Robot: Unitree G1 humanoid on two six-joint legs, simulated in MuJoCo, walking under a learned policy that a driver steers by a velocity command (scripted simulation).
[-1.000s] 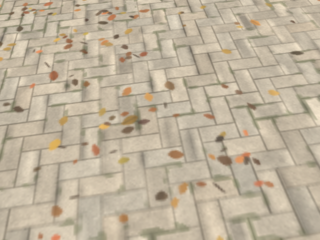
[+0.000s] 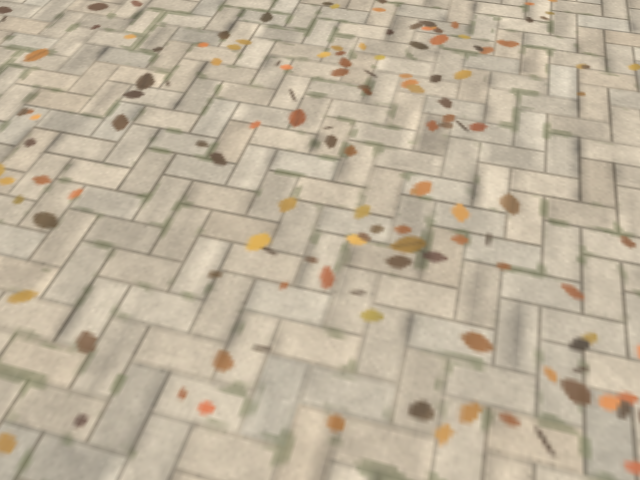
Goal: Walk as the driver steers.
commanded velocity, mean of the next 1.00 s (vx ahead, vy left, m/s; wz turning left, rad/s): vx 0.41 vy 0.00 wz -0.19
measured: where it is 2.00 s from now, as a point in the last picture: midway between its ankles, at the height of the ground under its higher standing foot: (425, 310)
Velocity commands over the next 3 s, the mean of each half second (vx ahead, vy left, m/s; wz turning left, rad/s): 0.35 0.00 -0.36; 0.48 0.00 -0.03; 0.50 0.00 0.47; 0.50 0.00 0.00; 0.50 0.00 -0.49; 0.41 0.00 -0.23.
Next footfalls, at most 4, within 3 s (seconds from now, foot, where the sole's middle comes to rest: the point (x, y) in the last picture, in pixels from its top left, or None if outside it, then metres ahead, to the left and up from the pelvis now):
0.30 right None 0.15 -0.15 -0.78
0.80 left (394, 475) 0.52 -0.11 -0.78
1.34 right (482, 364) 0.78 -0.33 -0.78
1.84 left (378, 286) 1.00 -0.10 -0.78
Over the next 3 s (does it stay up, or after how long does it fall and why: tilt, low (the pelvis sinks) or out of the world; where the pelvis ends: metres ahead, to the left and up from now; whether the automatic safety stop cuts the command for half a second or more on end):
stays up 1.45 -0.27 -0.01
